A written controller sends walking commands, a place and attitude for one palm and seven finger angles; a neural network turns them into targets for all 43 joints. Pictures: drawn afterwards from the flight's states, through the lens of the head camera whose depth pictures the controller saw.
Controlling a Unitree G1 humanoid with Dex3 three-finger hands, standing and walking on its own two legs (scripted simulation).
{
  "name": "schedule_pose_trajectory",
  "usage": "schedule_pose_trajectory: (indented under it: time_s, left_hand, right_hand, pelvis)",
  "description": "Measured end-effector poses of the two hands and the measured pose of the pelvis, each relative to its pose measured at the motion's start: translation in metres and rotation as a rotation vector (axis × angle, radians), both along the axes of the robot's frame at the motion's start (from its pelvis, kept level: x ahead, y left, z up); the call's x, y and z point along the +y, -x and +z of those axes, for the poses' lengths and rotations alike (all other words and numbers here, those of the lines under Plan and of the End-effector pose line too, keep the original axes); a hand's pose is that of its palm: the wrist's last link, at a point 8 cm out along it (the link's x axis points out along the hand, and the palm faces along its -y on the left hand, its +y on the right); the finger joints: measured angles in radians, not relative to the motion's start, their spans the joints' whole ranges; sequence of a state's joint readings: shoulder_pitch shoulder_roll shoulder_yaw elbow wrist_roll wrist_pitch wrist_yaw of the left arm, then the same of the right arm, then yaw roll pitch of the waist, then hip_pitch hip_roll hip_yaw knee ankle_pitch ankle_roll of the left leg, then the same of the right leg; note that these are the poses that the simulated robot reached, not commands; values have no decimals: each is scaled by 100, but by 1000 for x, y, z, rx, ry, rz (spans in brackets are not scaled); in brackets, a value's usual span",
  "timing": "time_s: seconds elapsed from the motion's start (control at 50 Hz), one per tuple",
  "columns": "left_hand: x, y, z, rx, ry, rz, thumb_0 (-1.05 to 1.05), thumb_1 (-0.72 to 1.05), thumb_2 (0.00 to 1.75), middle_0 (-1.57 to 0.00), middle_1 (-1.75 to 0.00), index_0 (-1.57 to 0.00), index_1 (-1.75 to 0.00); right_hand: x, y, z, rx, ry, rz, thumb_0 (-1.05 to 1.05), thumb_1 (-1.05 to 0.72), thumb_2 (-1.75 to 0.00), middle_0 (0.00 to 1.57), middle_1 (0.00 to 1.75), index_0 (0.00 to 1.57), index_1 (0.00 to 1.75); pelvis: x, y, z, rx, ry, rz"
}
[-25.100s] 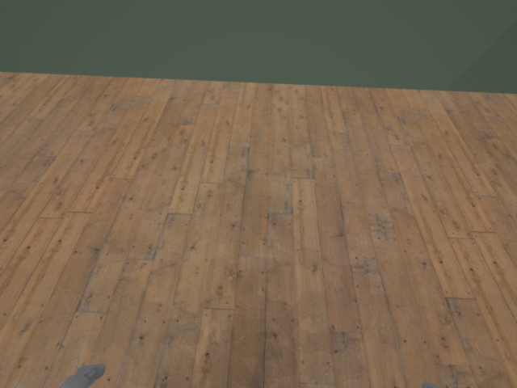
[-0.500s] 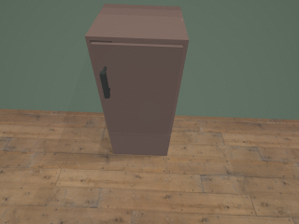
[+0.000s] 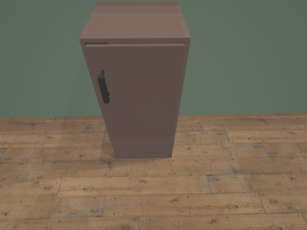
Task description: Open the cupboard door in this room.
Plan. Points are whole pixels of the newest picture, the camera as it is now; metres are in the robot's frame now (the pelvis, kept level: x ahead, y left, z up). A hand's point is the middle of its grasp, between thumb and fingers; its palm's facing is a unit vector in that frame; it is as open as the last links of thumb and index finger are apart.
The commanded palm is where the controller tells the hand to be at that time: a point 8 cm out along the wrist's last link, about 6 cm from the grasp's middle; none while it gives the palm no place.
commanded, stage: look again from close up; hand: left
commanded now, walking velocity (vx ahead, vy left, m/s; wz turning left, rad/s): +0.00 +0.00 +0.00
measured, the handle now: (104, 86) +0.66 +0.25 -0.04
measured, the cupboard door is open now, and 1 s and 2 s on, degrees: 0 0 0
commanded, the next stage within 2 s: shuffle to correct the standing spot in 0.04 s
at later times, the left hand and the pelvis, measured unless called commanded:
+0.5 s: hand out of the picture +0.01 +0.17 -0.19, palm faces +0.17 -0.97 -0.15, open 7.4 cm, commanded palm none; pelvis +0.07 +0.02 -0.01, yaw +5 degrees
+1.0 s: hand (100, 184) +0.29 +0.20 -0.18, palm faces +0.07 -0.97 -0.25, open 7.4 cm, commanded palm none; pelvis +0.20 +0.01 -0.02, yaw +5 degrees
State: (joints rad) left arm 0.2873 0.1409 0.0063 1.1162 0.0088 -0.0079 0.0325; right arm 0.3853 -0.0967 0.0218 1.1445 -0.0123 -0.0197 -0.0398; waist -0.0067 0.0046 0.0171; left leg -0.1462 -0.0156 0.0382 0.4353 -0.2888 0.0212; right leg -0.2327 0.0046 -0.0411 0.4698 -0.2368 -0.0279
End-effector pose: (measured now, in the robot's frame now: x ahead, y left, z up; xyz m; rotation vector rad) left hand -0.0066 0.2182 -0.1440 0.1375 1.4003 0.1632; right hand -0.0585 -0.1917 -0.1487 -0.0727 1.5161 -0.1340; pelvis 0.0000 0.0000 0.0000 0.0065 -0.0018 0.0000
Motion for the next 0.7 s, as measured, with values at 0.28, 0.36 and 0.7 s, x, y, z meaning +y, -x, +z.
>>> schedule_pose_trajectory:
  time_s: [0.28,0.36,0.7]
  left_hand:
    - [-6,-10,-7,28,26,21,1,92,90,-20,-30,-20,-30]
    - [-6,-16,-13,23,34,56,0,91,90,-20,-30,-20,-30]
    - [44,-92,-15,60,52,90,1,91,90,-20,-30,-20,-30]
  right_hand:
    - [-7,-63,-6,-91,21,36,1,-91,-90,20,30,20,30]
    - [-11,-79,-10,-78,28,62,1,-91,-90,20,30,20,30]
    - [15,-186,15,-154,102,104,1,-92,-90,20,30,20,30]
  pelvis:
    - [3,-27,-5,0,2,5]
    - [4,-41,-11,10,16,29]
    - [43,-128,-4,15,19,72]
